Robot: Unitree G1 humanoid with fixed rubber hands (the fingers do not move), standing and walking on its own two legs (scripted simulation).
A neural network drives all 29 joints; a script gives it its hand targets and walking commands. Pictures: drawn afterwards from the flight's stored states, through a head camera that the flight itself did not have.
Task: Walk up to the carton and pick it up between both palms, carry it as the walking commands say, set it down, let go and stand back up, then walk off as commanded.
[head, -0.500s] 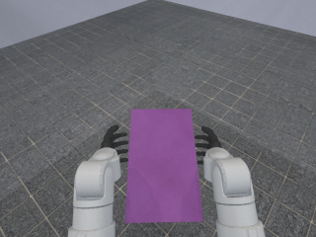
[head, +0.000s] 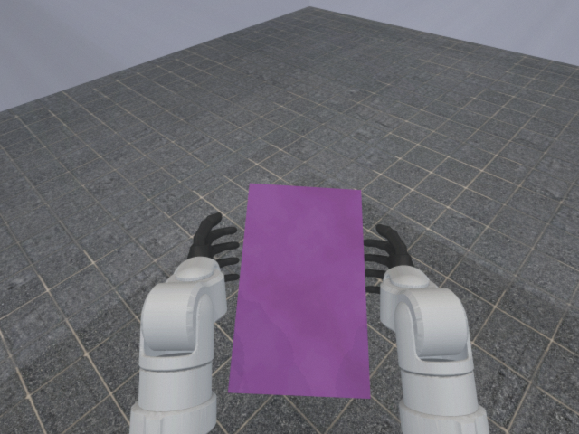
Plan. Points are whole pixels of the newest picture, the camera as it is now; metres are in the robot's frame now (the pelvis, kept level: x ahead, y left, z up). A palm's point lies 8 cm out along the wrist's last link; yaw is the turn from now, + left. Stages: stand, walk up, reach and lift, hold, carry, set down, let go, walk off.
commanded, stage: carry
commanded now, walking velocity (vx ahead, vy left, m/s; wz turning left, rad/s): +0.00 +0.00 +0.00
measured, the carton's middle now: (298, 293) +0.33 +0.01 +0.02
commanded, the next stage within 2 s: none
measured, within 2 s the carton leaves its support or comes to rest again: neither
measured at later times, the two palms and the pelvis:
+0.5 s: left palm (207, 286) +0.28 +0.12 +0.12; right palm (402, 294) +0.28 -0.12 +0.10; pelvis -0.01 -0.01 +0.00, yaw +0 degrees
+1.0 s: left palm (207, 283) +0.28 +0.12 +0.12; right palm (401, 291) +0.28 -0.12 +0.10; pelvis -0.01 -0.01 +0.00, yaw +0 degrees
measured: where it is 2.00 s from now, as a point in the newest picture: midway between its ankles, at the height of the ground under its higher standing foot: outside the picture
